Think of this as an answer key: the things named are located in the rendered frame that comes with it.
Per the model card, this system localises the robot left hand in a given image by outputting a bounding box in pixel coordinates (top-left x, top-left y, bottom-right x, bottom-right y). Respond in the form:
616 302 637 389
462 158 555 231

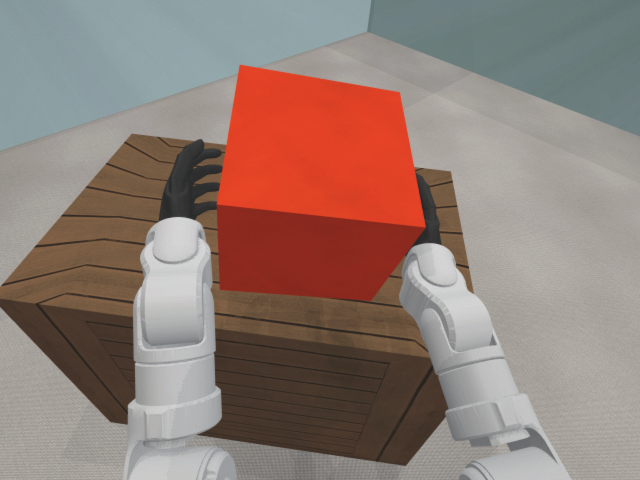
159 139 223 221

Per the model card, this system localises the carton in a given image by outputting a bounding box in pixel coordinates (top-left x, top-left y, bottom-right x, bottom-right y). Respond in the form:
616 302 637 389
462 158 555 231
217 65 426 301

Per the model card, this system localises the pedestal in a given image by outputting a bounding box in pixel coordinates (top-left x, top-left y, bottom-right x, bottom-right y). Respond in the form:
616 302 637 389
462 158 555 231
0 134 474 466

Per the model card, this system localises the robot right hand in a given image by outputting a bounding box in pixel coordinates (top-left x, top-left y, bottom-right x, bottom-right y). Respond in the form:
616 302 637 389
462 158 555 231
405 172 442 256

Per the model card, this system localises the right robot upper arm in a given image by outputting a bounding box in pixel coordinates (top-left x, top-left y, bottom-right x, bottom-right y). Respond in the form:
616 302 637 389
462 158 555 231
459 447 569 480

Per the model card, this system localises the left robot upper arm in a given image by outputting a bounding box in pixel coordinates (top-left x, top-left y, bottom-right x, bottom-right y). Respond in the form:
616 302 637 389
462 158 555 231
128 446 237 480

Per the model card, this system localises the left robot forearm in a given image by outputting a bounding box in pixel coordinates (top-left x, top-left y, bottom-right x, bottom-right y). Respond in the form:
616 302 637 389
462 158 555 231
123 217 222 480

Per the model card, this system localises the right robot forearm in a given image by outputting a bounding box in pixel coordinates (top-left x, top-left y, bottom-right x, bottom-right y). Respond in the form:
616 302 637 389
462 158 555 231
399 243 572 480

